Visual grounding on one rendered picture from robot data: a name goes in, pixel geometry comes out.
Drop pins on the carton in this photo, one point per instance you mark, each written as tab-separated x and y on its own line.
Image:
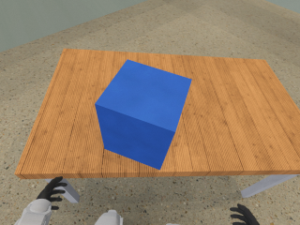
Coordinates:
139	111

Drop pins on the robot left hand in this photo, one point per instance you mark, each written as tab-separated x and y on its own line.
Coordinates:
49	190

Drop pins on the robot right hand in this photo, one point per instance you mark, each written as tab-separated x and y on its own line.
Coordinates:
247	215

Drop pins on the table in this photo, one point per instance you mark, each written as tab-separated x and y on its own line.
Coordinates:
238	119

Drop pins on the left robot forearm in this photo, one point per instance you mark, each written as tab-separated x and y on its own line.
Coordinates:
37	212

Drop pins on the robot left thigh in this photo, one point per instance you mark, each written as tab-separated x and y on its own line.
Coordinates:
110	218

